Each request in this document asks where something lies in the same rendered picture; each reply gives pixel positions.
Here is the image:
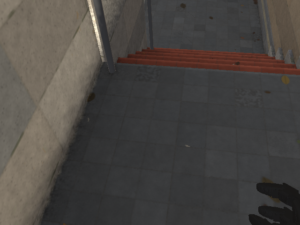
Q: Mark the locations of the stairs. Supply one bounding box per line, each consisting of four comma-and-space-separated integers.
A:
116, 47, 300, 75

